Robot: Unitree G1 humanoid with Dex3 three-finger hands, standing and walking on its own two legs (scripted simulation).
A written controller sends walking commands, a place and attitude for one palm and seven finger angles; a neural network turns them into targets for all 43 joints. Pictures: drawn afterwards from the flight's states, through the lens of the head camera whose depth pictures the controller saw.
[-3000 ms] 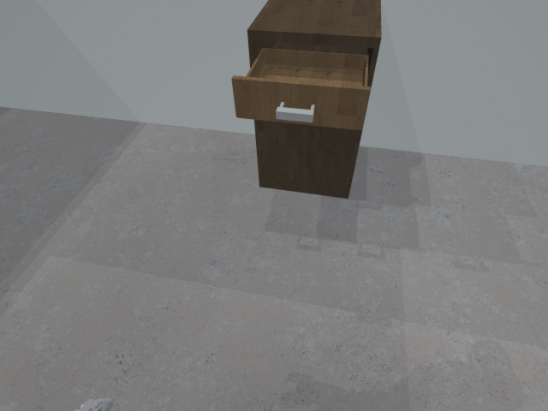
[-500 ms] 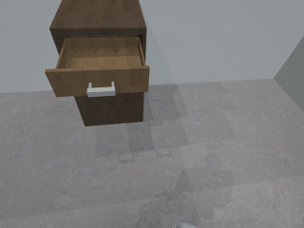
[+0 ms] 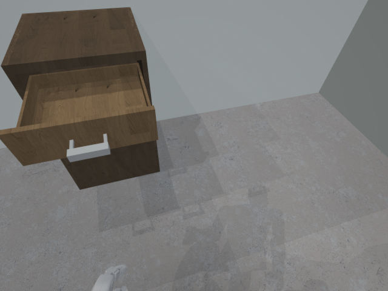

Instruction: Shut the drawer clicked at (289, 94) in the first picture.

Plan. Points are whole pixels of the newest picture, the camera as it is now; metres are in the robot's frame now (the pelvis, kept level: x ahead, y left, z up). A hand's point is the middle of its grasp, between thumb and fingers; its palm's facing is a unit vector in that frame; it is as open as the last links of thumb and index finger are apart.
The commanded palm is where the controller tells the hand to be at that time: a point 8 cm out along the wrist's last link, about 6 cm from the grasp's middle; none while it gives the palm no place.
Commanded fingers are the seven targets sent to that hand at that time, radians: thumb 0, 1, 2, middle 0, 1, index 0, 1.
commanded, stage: turn to face it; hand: left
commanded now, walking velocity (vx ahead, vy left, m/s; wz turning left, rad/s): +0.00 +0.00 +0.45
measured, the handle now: (89, 146) +0.53 +0.31 -0.07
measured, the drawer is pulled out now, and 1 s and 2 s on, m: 0.29 0.29 0.29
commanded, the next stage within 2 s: take the last steps up to it in 0.48 s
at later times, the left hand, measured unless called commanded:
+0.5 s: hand out of the picture +0.02 +0.23 -0.16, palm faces +0.23 -0.94 -0.24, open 7.4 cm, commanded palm none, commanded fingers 0.00 0.90 0.90 -0.20 -0.30 -0.20 -0.30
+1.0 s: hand out of the picture -0.11 +0.12 -0.16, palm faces +0.42 -0.90 -0.14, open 7.4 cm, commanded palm none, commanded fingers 0.00 0.90 0.90 -0.20 -0.30 -0.20 -0.30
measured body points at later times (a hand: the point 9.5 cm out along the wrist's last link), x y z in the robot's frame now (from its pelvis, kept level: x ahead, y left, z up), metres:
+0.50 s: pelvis +0.00 +0.01 +0.02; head +0.02 +0.03 +0.46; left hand +0.01 +0.28 -0.14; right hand +0.09 -0.23 -0.13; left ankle +0.01 +0.09 -0.73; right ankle +0.02 -0.13 -0.68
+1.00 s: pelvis +0.01 +0.00 +0.02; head +0.02 +0.01 +0.47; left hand -0.13 +0.17 -0.14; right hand +0.13 -0.21 -0.13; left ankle -0.02 +0.12 -0.71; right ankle +0.02 -0.13 -0.73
